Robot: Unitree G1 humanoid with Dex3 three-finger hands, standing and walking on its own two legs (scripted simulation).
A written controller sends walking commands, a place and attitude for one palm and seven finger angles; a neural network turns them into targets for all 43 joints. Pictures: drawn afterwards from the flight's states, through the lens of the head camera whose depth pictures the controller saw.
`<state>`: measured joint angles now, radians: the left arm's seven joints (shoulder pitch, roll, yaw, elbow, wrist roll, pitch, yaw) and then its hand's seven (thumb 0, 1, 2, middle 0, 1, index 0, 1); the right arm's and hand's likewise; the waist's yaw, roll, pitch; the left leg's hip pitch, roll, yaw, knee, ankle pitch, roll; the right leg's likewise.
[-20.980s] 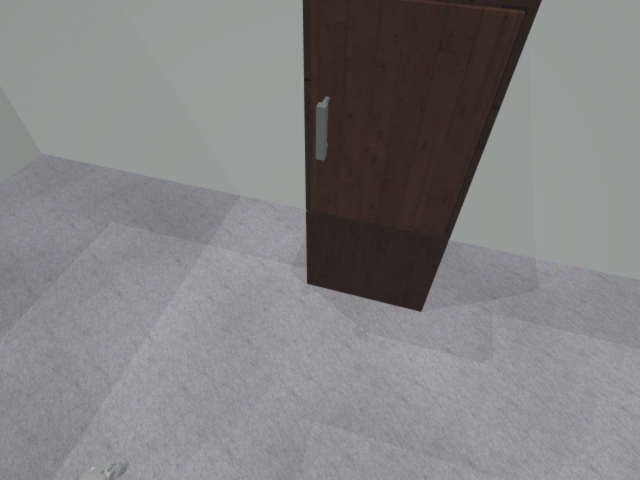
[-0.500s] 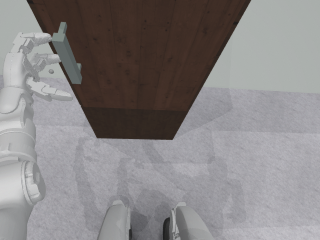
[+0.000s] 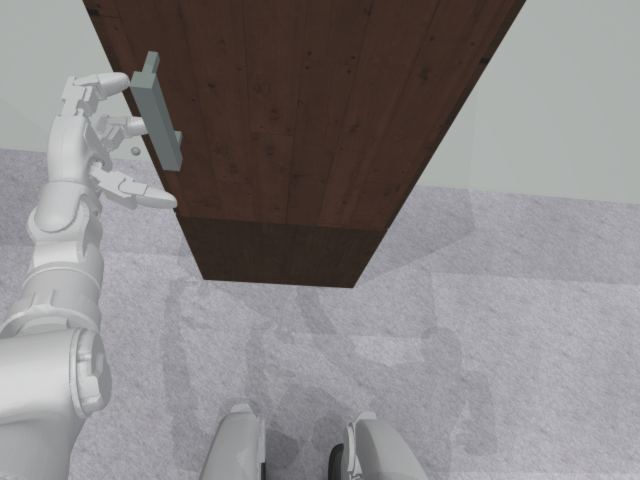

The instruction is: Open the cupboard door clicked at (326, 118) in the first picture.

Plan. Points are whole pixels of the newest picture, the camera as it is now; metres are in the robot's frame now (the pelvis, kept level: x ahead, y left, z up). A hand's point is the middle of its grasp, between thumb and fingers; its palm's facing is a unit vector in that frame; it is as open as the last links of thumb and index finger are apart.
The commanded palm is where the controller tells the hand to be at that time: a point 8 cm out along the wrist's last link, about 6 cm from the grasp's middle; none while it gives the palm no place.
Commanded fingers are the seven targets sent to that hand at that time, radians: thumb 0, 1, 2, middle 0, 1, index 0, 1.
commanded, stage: slide the fingers in behind the handle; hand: left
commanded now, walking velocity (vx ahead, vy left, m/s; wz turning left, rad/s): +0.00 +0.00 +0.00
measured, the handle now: (163, 115) +0.54 +0.20 +0.05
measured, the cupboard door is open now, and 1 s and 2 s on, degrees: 0 0 0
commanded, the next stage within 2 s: move the hooked fingers beside the handle in 0.24 s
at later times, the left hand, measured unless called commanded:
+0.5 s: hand (135, 150) +0.49 +0.22 +0.05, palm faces +0.06 -1.00 -0.01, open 15.2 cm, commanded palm +0.48 +0.21 +0.05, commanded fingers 0.00 -0.50 0.30 -0.30 -1.20 -0.30 -1.20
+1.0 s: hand (127, 148) +0.49 +0.23 +0.05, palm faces +0.02 -1.00 -0.01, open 14.9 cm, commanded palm +0.48 +0.24 +0.05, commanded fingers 0.00 -0.50 0.30 -0.30 -1.20 -0.30 -1.20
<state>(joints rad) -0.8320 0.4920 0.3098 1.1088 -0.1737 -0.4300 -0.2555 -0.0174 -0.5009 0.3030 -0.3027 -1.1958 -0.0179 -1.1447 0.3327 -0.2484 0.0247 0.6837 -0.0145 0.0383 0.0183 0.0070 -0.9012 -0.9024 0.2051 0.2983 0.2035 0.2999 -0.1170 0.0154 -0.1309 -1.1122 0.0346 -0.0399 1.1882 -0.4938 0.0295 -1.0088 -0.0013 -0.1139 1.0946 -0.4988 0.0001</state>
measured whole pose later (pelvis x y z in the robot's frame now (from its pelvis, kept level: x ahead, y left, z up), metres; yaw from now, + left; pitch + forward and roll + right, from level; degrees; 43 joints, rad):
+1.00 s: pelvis +0.00 +0.00 +0.00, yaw -1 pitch +24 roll -5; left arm -0.83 0.56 0.38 1.13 -0.15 -0.43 -0.33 -0.02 -0.50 0.30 -0.30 -1.20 -0.11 -1.17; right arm 0.34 -0.26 0.04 0.67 -0.01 0.04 0.00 0.01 -0.90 -0.90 0.21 0.30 0.20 0.30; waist -0.14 0.02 -0.13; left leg -1.12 0.05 -0.03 1.19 -0.49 0.03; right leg -1.03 0.01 -0.10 1.10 -0.49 0.00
